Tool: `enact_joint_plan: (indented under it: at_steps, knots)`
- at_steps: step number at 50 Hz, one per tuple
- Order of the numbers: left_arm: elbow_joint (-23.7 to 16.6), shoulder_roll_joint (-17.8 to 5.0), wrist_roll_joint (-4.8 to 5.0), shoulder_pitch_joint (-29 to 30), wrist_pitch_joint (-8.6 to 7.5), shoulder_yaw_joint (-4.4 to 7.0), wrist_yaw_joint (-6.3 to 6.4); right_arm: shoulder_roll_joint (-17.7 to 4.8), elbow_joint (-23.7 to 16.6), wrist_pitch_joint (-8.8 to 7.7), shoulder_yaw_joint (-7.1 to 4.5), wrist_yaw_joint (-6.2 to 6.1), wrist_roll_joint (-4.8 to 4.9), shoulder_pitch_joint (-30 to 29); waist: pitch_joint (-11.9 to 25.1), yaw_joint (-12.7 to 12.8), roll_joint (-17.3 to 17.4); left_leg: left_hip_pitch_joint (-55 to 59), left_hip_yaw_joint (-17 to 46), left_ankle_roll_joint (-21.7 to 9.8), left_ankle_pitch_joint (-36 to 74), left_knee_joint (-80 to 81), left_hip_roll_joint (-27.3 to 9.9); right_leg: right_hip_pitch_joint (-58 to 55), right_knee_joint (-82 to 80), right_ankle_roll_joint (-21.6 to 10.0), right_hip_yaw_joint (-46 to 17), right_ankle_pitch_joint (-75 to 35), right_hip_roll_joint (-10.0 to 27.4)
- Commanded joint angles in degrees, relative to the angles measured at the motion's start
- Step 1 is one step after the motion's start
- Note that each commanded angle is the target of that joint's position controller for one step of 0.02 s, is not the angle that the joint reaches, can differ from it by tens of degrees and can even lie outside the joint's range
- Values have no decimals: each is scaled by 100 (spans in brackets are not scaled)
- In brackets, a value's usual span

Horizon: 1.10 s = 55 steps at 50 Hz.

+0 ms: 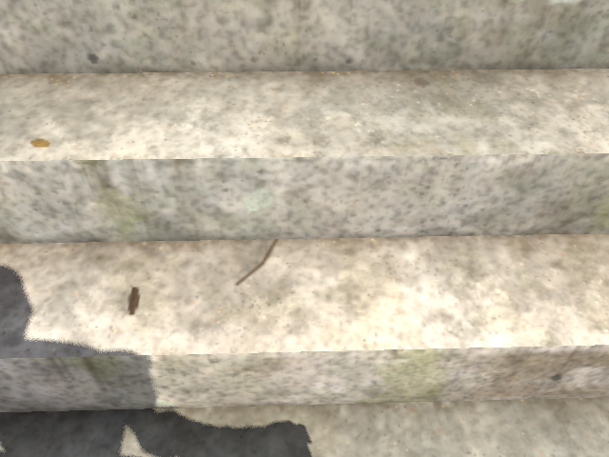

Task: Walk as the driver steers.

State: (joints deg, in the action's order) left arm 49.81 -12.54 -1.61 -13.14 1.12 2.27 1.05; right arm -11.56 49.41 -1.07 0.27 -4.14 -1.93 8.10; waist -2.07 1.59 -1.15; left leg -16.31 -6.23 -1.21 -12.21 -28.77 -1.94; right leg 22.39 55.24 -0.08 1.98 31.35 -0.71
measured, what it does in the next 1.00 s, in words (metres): steps on the spot, turning right: right foot, then left foot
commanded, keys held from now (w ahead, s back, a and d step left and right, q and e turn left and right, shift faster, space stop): e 0.36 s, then no key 0.64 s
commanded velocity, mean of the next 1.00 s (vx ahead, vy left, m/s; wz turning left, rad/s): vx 0.03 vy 0.00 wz -0.31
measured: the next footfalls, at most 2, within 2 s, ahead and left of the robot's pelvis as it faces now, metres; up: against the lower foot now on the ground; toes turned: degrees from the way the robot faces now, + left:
right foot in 0.14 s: +0.01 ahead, -0.12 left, +0.00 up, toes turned -11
left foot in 0.66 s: +0.02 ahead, +0.10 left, +0.00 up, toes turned -19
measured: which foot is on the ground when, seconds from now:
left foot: down 0.00-0.14, up 0.16-0.64, down 0.66-1.00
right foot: up 0.00-0.12, down 0.14-1.00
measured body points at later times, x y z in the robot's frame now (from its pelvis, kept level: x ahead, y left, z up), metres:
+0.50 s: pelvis -0.04 -0.04 +0.01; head -0.02 -0.07 +0.46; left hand +0.20 +0.19 -0.07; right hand +0.06 -0.34 -0.10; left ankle +0.02 +0.12 -0.68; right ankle -0.03 -0.11 -0.74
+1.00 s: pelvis -0.04 -0.02 +0.00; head -0.03 -0.02 +0.45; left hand +0.16 +0.19 -0.11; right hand +0.02 -0.29 -0.11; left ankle -0.02 +0.11 -0.73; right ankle -0.03 -0.11 -0.74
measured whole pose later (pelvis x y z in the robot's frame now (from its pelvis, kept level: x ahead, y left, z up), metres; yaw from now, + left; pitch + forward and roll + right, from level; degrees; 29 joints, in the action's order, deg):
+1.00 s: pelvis -0.04 -0.02 +0.00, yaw -18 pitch +0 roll +0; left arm 43.9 -13.6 -1.1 -10.2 -0.5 2.4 0.6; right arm -12.8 47.0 -3.1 -0.5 -1.9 -1.4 9.0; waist -1.3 0.7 -0.1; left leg -11.7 1.0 0.3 -16.2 -27.8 0.4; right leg 16.4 27.7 -2.9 -4.8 11.1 -5.2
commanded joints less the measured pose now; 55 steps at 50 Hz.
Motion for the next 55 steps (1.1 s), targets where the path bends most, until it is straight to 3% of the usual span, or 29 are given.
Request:
enact_joint_plan:
  at_steps: [1, 4, 6, 7, 8, 9, 10, 11, 12, 13, 14, 17, 21, 25, 28, 30, 32, 33, 34, 35, 36, 39, 40, 42, 47, 55]
  knots:
    - [-317, -245, 1, -265, 72, 97, 49, -909, -271, 17, -286, -74, -18, 47, 415, -5, 861, 201, 598, -918, 2961, 653, -1376, -254, -206, 133, 124, -33, 116]
    - [-473, -309, 67, -162, 87, 118, 36, -1048, -298, 51, -399, -20, 35, 97, 685, -90, 1073, 545, 605, -791, 2678, 307, -1519, -533, -1221, 46, 265, -548, 105]
    - [-410, -407, 44, -353, 51, 153, -2, -1057, -308, 123, -454, 56, 54, 48, 578, 51, 715, 178, 309, -395, 1417, -309, -1335, -1124, -2595, -113, 424, -1529, -78]
    - [-448, -694, -40, -344, -21, 218, -30, -884, -277, 183, -438, 124, 15, 303, 473, 26, -245, -486, -120, -28, -150, -1493, -930, -1520, -3437, -259, -471, -2055, 301]
    - [-578, -1622, -51, -592, -37, 411, -14, -361, -695, 265, -286, 132, 35, 231, 438, 81, -2170, -2119, -540, 501, -2420, -2987, 159, -1809, -3772, -1012, -2861, -4615, 2075]
    - [-637, -1531, -90, -647, -13, 406, 0, -443, -704, 308, -273, 65, 44, -39, 565, 322, -1245, -1583, 449, 570, -2315, -4165, 55, -1014, -4015, -1850, -3178, -5365, 2431]
    - [-902, -1471, -103, 137, -110, 383, 49, -892, -835, 254, -476, -31, 284, -598, 328, 139, -882, -1939, 910, 686, -2581, -5170, 211, -817, -3814, -2148, -2895, -4554, 2112]
    - [-974, -1477, 13, 537, -168, 390, 106, -996, -788, 207, -521, -45, 222, -438, 216, -90, -355, -2270, 1066, 660, -1964, -5076, 38, -942, -3651, -1828, -2333, -4164, 1768]
    - [-1054, -1274, 122, 763, -199, 343, 140, -1122, -753, 164, -573, -94, 128, -544, 173, -125, -105, -2513, 1116, 645, -1433, -4565, -59, -1158, -3548, -1481, -2062, -4084, 1550]
    - [-1076, -1164, 181, 818, -188, 311, 173, -1077, -762, 120, -574, -119, 55, -498, 237, -157, -99, -2421, 1059, 669, -1129, -4409, 11, -1235, -3478, -1332, -1958, -4418, 1413]
    - [-1072, -1102, 178, 672, -159, 288, 208, -973, -754, 89, -558, -119, 51, -420, 436, -140, -202, -2339, 1037, 701, -923, -4412, 108, -1407, -3410, -1297, -1931, -4750, 1353]
    - [-1102, -1088, 132, 343, -93, 292, 257, -777, -801, 49, -493, -91, 157, -338, 763, -63, -331, -2278, 1018, 761, -716, -3820, 252, -1840, -3331, -1325, -1923, -5140, 1271]
    - [-1243, -1189, 136, 465, -10, 315, 287, -767, -820, 79, -457, -42, 160, -410, 771, -12, -489, -1844, 1006, 793, -510, -2513, 248, -1644, -3437, -1204, -2008, -4149, 1177]
    - [-1318, -1168, 72, 658, -14, 288, 218, -794, -766, 84, -440, 14, 169, -347, 705, 36, -781, -862, 862, 717, -696, -1762, 281, -959, -3588, -1215, -2099, -3123, 1057]
    - [-1296, -1112, 45, 642, -38, 243, 162, -867, -870, -4, -443, 64, 202, -609, 608, 127, -790, -757, 872, 535, -987, -1062, 242, -1170, -3587, -1282, -2434, -2762, 1072]
    - [-1311, -1061, 40, 679, -51, 207, 159, -866, -810, -77, -427, 121, 217, -481, 681, 57, -767, -432, 854, 379, -846, -376, 235, -1331, -3516, -1261, -2557, -2869, 1038]
    - [-1298, -985, 97, 639, -64, 162, 156, -820, -685, -144, -391, 199, 144, -223, 742, -131, -545, 440, 840, 157, 236, 782, 155, -1078, -3458, -1011, -2438, -2792, 817]
    - [-1270, -920, 87, 487, -105, 131, 147, -971, -681, -164, -397, 215, 32, -129, 880, -114, -318, 1087, 1092, 1, 713, 845, -223, -682, -3360, -776, -2298, -2415, 695]
    - [-1283, -792, 10, 347, -169, 98, 99, -1239, -697, -161, -421, 217, -78, -19, 1008, 28, 373, 1609, 1660, -322, 1812, 648, -917, -164, -2862, -526, -1823, -1575, 279]
    - [-1359, -771, 30, 510, -193, 118, 79, -1120, -630, -161, -414, 240, -87, -230, 785, 138, 1148, 916, 2104, -876, 1609, 891, -1264, -176, -2720, -266, -1222, -1116, -128]
    - [-1320, -931, 3, 666, -197, 160, 65, -833, -742, -205, -329, 257, -79, -489, 669, 104, 1010, 581, 2118, -925, 1276, 1104, -1253, -492, -2620, -127, -1165, -1234, -42]
    - [-1291, -800, -3, 818, -104, 167, 43, -928, -675, -296, -343, 266, 27, -379, 520, 0, 923, 368, 1766, -429, 22, 1112, -793, -780, -2927, -113, -1136, -1918, 16]
    - [-1249, -706, 11, 750, -91, 148, 22, -879, -643, -306, -311, 256, 26, -315, 444, 21, 846, 184, 1641, -302, -356, 1116, -673, -936, -3020, -174, -1160, -2017, 59]
    - [-1136, -728, 75, 607, -114, 160, -2, -835, -647, -298, -278, 245, 19, -239, 222, -22, 533, 45, 1342, -96, -798, 1018, -385, -875, -3140, -355, -1236, -1950, 89]
    - [-1021, -643, 49, 586, -248, 139, -34, -805, -601, -283, -242, 189, 70, 0, 364, -171, -63, 361, 1060, -11, -255, 520, -142, -760, -3345, -436, -1428, -2073, 206]
    - [-874, -640, 71, 523, -279, 112, 2, -748, -440, -289, -193, 238, 75, 34, 445, -132, 16, 312, 1049, 26, -52, 515, -105, -1077, -3242, -467, -1418, -2569, 233]
Velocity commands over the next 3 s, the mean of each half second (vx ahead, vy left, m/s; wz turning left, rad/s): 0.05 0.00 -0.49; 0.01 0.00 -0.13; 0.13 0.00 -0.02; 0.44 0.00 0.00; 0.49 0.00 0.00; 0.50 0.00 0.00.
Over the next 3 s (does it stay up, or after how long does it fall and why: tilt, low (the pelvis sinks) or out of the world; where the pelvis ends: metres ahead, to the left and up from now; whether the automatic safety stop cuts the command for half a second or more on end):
stays up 0.00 0.00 0.02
